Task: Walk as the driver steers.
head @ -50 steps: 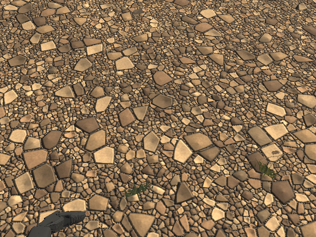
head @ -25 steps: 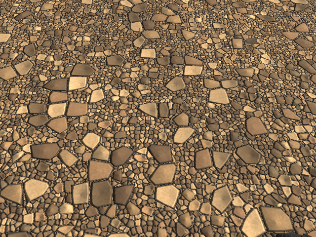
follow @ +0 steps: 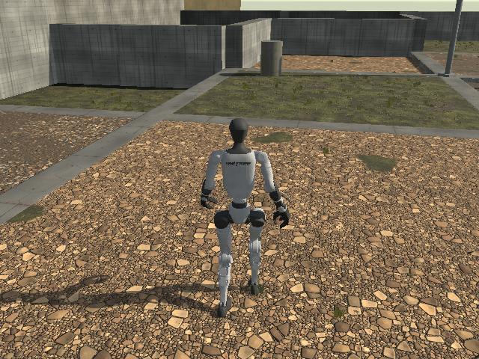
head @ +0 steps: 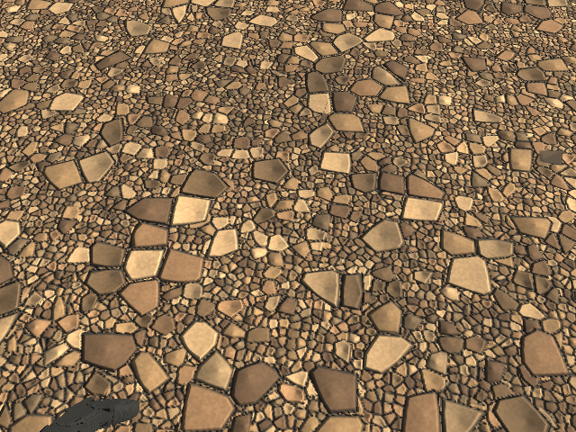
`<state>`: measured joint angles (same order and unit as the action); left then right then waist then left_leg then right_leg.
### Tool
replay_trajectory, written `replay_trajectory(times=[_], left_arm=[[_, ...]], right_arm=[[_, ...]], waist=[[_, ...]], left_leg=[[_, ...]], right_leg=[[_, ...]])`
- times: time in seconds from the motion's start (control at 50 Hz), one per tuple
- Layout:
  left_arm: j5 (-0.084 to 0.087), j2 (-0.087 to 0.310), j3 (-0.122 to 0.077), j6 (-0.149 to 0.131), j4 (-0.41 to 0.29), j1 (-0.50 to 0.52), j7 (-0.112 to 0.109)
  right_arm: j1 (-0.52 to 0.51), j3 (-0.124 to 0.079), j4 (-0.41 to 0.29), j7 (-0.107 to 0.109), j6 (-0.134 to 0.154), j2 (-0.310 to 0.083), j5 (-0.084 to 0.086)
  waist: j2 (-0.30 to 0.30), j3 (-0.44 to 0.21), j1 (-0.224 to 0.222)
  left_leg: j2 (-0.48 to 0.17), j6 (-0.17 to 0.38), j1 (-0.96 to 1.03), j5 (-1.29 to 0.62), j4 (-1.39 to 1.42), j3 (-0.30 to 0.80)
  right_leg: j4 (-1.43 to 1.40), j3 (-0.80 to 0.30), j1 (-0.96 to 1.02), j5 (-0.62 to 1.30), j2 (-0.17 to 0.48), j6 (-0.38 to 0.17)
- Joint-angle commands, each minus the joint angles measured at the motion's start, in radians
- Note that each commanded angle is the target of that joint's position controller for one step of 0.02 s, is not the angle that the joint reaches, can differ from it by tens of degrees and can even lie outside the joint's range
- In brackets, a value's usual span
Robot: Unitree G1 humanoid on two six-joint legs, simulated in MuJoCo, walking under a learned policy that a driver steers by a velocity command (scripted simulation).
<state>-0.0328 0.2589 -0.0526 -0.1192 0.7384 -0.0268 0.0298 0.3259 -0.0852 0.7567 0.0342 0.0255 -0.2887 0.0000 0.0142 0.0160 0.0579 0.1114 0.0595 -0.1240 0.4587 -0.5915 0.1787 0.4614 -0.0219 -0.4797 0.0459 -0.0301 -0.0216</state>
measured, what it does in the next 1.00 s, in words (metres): steps on the spot, turning right: left foot, then right foot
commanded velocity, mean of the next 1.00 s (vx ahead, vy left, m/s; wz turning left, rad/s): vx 0.05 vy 0.00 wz -0.43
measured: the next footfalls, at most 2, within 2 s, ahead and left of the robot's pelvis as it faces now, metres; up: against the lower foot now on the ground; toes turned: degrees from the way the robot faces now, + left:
left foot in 0.40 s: +0.16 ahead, +0.12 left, +0.00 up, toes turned -16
right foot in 0.84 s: +0.05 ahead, -0.12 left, +0.00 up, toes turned -28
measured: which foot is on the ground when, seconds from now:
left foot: up 0.00-0.38, down 0.40-0.84, up 0.86-1.00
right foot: down 0.00-0.42, up 0.44-0.82, down 0.84-1.00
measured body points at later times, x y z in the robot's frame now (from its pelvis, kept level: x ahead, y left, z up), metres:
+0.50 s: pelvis +0.07 +0.02 +0.02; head +0.10 +0.04 +0.46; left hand +0.28 +0.27 -0.10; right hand +0.14 -0.28 -0.07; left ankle +0.12 +0.13 -0.72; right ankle +0.09 -0.11 -0.67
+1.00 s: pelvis +0.05 -0.02 +0.02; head +0.08 -0.06 +0.46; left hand +0.34 +0.14 -0.06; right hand +0.03 -0.35 -0.10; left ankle +0.12 +0.12 -0.64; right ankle +0.01 -0.10 -0.72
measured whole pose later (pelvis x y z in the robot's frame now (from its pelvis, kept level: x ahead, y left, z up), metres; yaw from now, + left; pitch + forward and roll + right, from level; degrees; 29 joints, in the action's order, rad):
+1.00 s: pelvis +0.05 -0.02 +0.02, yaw -32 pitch +2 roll +1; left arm 0.00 0.29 -0.07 0.03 0.63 -0.18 -0.01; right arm 0.15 -0.10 0.71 0.04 -0.02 -0.33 -0.01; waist -0.04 0.04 0.00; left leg -0.03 -0.08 -0.55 0.43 -1.13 0.02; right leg 0.49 -0.05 -0.29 -0.23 -0.04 -0.05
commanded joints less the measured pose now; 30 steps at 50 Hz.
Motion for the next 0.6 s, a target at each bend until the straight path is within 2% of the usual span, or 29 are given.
replay_trajectory(times=[0.02,0.04,0.06,0.08,0.1,0.12,0.14,0.18,0.24,0.32,0.38,0.4,0.42,0.44,0.46,0.48,0.5,0.52,0.56,0.6], left_arm=[[-0.016,0.147,-0.031,-0.004,0.008,-0.201,0.006],[0.031,0.106,-0.02,0.013,-0.003,-0.18,0.011],[0.047,0.103,-0.017,0.03,-0.016,-0.128,0.011],[0.045,0.121,-0.019,0.046,-0.029,-0.092,0.009],[0.042,0.15,-0.028,0.06,-0.04,-0.068,0.003],[0.033,0.171,-0.035,0.071,-0.042,-0.061,-0.005],[0.029,0.17,-0.038,0.08,-0.044,-0.057,-0.011],[0.028,0.17,-0.045,0.094,-0.048,-0.072,-0.023],[0.042,0.18,-0.057,0.112,-0.061,-0.075,-0.04],[0.047,0.18,-0.064,0.134,-0.07,-0.088,-0.05],[0.058,0.175,-0.064,0.154,-0.08,-0.086,-0.059],[0.059,0.151,-0.056,0.156,-0.081,-0.111,-0.061],[0.058,0.106,-0.045,0.151,-0.103,-0.113,-0.06],[0.053,0.148,-0.06,0.136,-0.117,-0.121,-0.057],[0.046,0.205,-0.08,0.134,-0.09,-0.163,-0.054],[0.051,0.213,-0.089,0.144,-0.06,-0.201,-0.054],[0.049,0.192,-0.087,0.158,-0.04,-0.225,-0.06],[0.048,0.172,-0.081,0.169,-0.041,-0.227,-0.061],[0.056,0.143,-0.07,0.175,-0.071,-0.188,-0.056],[0.061,0.126,-0.058,0.172,-0.112,-0.121,-0.051]], right_arm=[[0.235,0.012,-0.03,-0.008,0.019,-0.027,-0.01],[0.202,-0.002,-0.021,-0.013,0.008,-0.115,-0.009],[0.079,-0.012,-0.042,-0.012,-0.008,-0.141,-0.003],[-0.003,-0.016,-0.062,-0.005,-0.022,-0.142,-0.004],[-0.054,-0.021,-0.081,0.002,-0.034,-0.143,-0.008],[-0.063,-0.019,-0.088,0.007,-0.041,-0.123,-0.005],[-0.056,-0.013,-0.087,0.014,-0.042,-0.095,-0.004],[-0.052,-0.007,-0.079,0.024,-0.036,-0.062,-0.006],[-0.08,-0.005,-0.082,0.024,-0.032,-0.059,-0.003],[-0.119,-0.006,-0.095,0.011,-0.017,-0.066,0.001],[-0.076,-0.013,-0.082,-0.005,0.003,-0.073,0.004],[-0.052,-0.025,-0.082,-0.003,0.005,-0.117,-0.004],[-0.059,-0.043,-0.093,0.003,-0.002,-0.207,-0.035],[-0.102,-0.046,-0.107,-0.002,-0.002,-0.21,-0.069],[-0.163,-0.027,-0.136,0.003,0.003,-0.149,-0.062],[-0.216,-0.016,-0.147,0.006,0.005,-0.111,-0.042],[-0.241,-0.011,-0.153,0.009,0.005,-0.097,-0.023],[-0.24,-0.005,-0.151,0.01,0.003,-0.089,-0.013],[-0.209,-0.004,-0.144,0.013,-0.005,-0.093,-0.017],[-0.159,-0.011,-0.133,0.019,-0.015,-0.107,-0.02]], waist=[[0.272,-0.399,-0.014],[0.181,-0.362,-0.032],[0.107,-0.249,-0.056],[0.048,-0.176,-0.063],[0.026,-0.118,-0.061],[0.046,-0.093,-0.047],[0.075,-0.085,-0.039],[0.119,-0.116,-0.042],[0.127,-0.151,-0.052],[0.143,-0.128,-0.064],[0.138,-0.112,-0.028],[0.089,-0.119,-0.027],[-0.145,-0.095,-0.05],[-0.302,-0.08,-0.06],[-0.212,-0.079,-0.082],[-0.149,-0.065,-0.104],[-0.124,-0.059,-0.109],[-0.125,-0.045,-0.097],[-0.139,-0.034,-0.075],[-0.164,-0.044,-0.032]], left_leg=[[-0.022,-0.084,-0.311,0.182,-0.542,-0.016],[-0.067,-0.108,-0.357,0.206,-0.597,-0.003],[-0.088,-0.127,-0.419,0.154,-0.635,-0.025],[-0.096,-0.133,-0.451,0.115,-0.629,-0.053],[-0.105,-0.13,-0.456,0.083,-0.598,-0.065],[-0.113,-0.123,-0.414,0.058,-0.531,-0.07],[-0.109,-0.119,-0.375,0.049,-0.44,-0.084],[-0.085,-0.122,-0.319,0.03,-0.331,-0.107],[-0.077,-0.123,-0.267,-0.063,-0.223,-0.094],[-0.067,-0.114,-0.223,-0.116,-0.088,-0.086],[-0.067,-0.078,-0.083,-0.243,0.152,-0.111],[-0.166,-0.04,0.012,-0.259,0.218,-0.046],[-0.374,0.07,0.053,-0.262,0.294,0.184],[-0.513,0.188,-0.044,-0.394,0.335,0.347],[-0.497,0.196,-0.071,-0.449,0.318,0.285],[-0.429,0.148,-0.079,-0.465,0.294,0.173],[-0.381,0.114,-0.058,-0.466,0.276,0.1],[-0.371,0.115,-0.052,-0.527,0.266,0.057],[-0.342,0.129,-0.035,-0.591,0.264,-0.025],[-0.358,0.148,0.053,-0.611,0.259,-0.041]], right_leg=[[0.02,-0.496,0.702,0.758,0.412,-0.33],[-0.033,-0.56,0.641,0.465,0.385,-0.327],[-0.061,-0.51,0.549,0.241,0.337,-0.288],[-0.098,-0.48,0.45,0.089,0.303,-0.26],[-0.131,-0.459,0.357,-0.008,0.282,-0.243],[-0.159,-0.428,0.279,-0.061,0.249,-0.22],[-0.174,-0.389,0.239,-0.091,0.21,-0.198],[-0.178,-0.356,0.226,-0.091,0.175,-0.192],[-0.188,-0.378,0.211,-0.206,0.166,-0.19],[-0.186,-0.438,0.193,-0.308,0.159,-0.177],[-0.129,-0.442,0.145,-0.325,0.116,-0.129],[-0.06,-0.406,0.069,-0.404,0.074,-0.083],[0.153,-0.238,-0.1,-0.542,-0.05,-0.023],[0.411,-0.12,-0.143,-0.653,-0.093,0.019],[0.576,-0.143,-0.125,-0.609,-0.046,0.044],[0.645,-0.129,-0.123,-0.551,-0.042,0.06],[0.707,-0.115,-0.141,-0.498,-0.036,0.079],[0.765,-0.109,-0.163,-0.471,-0.03,0.096],[0.751,-0.062,-0.174,-0.429,-0.014,0.122],[0.647,-0.041,-0.204,-0.408,0.013,0.141]])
